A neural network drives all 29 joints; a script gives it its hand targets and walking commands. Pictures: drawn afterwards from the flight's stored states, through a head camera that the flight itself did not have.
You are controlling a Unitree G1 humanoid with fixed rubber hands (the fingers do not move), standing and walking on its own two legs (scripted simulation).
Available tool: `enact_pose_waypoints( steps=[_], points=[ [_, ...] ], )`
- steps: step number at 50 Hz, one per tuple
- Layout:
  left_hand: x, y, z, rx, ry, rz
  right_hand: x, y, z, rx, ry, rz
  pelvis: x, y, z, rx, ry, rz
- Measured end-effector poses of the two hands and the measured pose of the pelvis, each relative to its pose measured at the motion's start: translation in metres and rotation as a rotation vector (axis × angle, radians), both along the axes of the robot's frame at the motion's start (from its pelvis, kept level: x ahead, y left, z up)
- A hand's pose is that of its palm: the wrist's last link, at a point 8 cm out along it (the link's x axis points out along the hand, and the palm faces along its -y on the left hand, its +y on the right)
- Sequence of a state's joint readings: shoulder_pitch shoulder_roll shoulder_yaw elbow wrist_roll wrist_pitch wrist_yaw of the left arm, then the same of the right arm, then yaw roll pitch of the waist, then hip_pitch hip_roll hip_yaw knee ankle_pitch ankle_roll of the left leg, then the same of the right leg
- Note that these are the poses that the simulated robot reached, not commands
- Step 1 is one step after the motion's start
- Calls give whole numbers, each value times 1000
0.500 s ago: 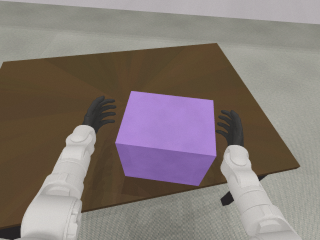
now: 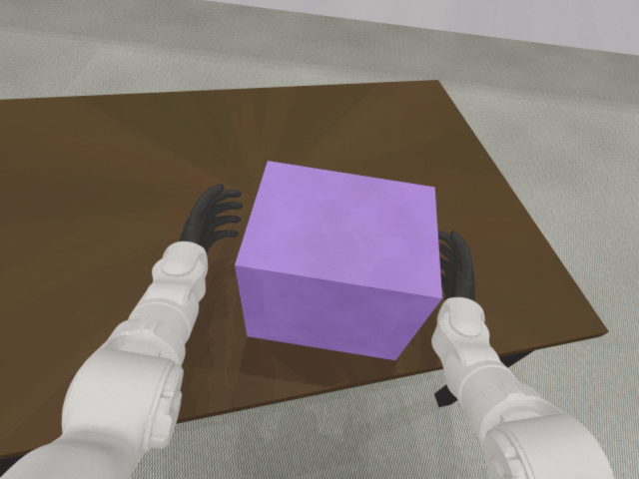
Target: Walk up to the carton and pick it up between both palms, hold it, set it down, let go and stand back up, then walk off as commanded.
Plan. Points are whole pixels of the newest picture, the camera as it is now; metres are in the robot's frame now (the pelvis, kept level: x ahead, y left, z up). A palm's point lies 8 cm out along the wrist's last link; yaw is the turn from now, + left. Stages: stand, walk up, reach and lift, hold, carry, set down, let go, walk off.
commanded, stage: reach and lift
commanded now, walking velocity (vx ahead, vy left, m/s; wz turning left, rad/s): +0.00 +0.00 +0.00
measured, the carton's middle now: (335, 266) +0.41 -0.04 -0.02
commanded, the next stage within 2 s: none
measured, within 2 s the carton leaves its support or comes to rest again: leaves its support in 1.98 s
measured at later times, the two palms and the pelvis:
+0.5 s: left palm (222, 238) +0.43 +0.11 +0.03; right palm (461, 288) +0.34 -0.20 +0.02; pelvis -0.01 -0.01 +0.00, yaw +0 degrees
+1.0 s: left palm (223, 244) +0.43 +0.11 +0.02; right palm (456, 296) +0.33 -0.20 +0.01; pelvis -0.01 -0.01 +0.00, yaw +0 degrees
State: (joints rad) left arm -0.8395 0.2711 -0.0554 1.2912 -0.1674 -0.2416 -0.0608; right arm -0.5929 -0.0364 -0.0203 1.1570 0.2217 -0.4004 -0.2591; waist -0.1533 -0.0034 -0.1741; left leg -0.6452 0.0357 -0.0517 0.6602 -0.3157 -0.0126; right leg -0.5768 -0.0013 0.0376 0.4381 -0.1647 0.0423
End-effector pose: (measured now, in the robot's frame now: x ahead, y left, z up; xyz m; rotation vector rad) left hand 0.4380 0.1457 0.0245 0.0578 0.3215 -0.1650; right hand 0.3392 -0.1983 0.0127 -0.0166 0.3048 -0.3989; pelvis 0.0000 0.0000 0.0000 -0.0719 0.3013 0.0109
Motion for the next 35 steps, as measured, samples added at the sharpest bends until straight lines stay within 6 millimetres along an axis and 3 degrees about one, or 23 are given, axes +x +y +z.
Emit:
enact_pose_waypoints(
  steps=[6,11,21,35],
  points=[
    [-10,-11,-20,31,35,-27,-7,-4,-15,26,-7,-9,-4,-1,0,1,-5,0],
    [-12,-24,-18,42,6,-38,-11,-8,-22,50,-17,-13,-8,-3,-1,3,11,-2],
    [-7,-34,10,8,-78,-43,0,-6,6,1,-89,6,-10,-8,-3,7,32,-5],
    [1,-33,-7,-8,-45,-24,6,-1,0,-24,-41,-25,-10,-4,-4,3,27,-5]
  ],
)
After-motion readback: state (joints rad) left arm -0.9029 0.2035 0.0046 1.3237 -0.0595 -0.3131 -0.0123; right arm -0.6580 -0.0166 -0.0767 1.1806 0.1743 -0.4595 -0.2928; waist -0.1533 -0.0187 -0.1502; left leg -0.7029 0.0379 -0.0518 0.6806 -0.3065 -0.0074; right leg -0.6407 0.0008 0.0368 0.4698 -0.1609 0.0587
